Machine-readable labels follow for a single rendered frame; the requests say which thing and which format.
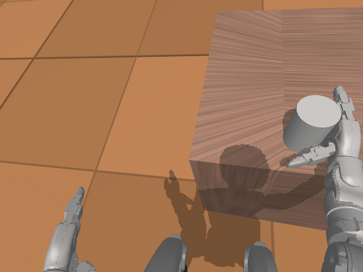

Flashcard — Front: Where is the left robot hand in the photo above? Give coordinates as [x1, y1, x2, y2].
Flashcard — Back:
[43, 187, 96, 272]

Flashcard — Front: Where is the right robot hand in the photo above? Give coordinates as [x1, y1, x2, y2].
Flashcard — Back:
[287, 85, 361, 168]

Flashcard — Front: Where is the can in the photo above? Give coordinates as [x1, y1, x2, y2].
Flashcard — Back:
[283, 95, 341, 154]

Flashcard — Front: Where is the right robot arm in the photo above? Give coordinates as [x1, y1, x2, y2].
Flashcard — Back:
[321, 156, 363, 272]

